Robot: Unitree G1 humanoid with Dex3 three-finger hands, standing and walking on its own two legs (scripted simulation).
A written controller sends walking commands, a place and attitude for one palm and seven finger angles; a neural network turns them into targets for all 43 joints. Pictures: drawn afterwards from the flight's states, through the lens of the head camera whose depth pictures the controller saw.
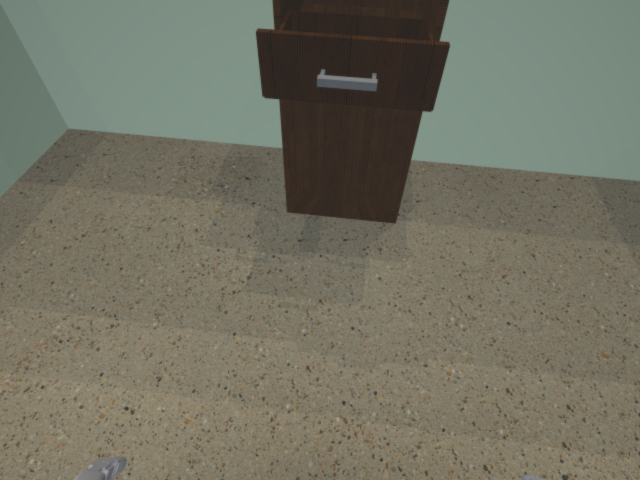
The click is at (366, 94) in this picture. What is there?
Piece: drawer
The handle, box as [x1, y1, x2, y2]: [317, 69, 377, 90]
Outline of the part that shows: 317,77 317,86 364,90 376,89 376,73 372,73 372,78 370,79 325,75 324,69 321,69 320,74 318,74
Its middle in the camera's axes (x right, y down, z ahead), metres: +0.06 -0.38 +0.91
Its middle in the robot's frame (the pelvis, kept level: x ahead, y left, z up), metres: +0.95 -0.01 +0.04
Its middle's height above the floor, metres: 0.81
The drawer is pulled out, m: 0.29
